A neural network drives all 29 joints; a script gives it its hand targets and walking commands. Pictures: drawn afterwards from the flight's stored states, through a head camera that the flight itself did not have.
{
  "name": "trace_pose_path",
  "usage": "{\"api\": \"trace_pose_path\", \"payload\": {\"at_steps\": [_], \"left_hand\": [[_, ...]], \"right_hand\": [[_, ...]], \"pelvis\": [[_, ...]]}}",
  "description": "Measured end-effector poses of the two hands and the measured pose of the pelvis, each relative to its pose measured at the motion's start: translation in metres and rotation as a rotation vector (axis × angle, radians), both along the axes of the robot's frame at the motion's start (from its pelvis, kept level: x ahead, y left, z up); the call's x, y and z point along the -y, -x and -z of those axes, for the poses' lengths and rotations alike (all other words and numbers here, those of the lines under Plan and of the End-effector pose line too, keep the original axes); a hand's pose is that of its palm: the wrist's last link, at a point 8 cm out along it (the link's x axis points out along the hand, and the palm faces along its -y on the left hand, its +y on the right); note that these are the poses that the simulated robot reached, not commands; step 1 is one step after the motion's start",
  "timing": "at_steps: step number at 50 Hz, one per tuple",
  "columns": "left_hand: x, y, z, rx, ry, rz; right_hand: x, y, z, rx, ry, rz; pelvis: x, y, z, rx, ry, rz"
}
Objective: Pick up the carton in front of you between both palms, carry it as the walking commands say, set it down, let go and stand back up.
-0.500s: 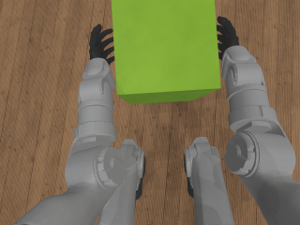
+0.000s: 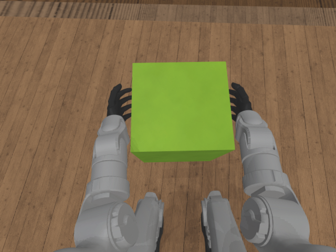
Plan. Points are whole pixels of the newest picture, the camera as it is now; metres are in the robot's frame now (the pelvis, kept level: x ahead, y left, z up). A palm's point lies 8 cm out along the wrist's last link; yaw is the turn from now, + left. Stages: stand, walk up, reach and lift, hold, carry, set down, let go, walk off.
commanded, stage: reach and lift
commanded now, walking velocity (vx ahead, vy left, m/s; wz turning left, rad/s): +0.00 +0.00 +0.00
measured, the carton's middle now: (177, 120) +0.45 +0.00 -0.10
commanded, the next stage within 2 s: hold in 1.78 s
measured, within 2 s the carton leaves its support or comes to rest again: neither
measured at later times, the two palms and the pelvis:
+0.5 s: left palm (85, 104) +0.39 +0.15 +0.13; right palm (276, 109) +0.38 -0.15 +0.11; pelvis +0.04 +0.01 +0.13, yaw -1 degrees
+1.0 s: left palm (44, 99) +0.36 +0.15 +0.21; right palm (306, 106) +0.34 -0.15 +0.20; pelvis +0.05 +0.01 +0.18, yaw +0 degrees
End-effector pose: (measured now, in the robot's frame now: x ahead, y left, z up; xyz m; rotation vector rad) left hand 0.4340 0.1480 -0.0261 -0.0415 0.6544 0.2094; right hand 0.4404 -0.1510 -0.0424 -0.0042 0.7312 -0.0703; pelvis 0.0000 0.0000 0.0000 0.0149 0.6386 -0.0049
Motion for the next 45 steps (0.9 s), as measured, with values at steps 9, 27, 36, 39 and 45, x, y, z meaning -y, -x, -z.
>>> {"api": "trace_pose_path", "payload": {"at_steps": [9,27,36,39,45], "left_hand": [[0.001,0.019,-0.056,0.005,0.004,0.025],[0.001,0.049,-0.17,0.015,-0.01,0.06],[-0.003,0.066,-0.216,0.03,-0.009,0.09],[-0.003,0.069,-0.229,0.034,-0.008,0.096],[-0.006,0.075,-0.237,0.016,-0.013,0.087]], "right_hand": [[0.001,0.028,-0.054,0.005,-0.002,0.027],[0.001,0.065,-0.169,0.015,-0.004,0.05],[-0.003,0.089,-0.218,0.032,0.018,0.064],[-0.004,0.092,-0.231,0.037,0.016,0.07],[-0.006,0.093,-0.241,0.019,0.012,0.059]], "pelvis": [[-0.005,-0.018,-0.054,0.098,0.013,-0.003],[-0.008,-0.049,-0.143,0.406,0.017,0.002],[-0.007,-0.059,-0.172,0.574,0.019,-0.007],[-0.007,-0.058,-0.176,0.626,0.021,-0.003],[-0.007,-0.053,-0.178,0.697,0.021,-0.003]]}}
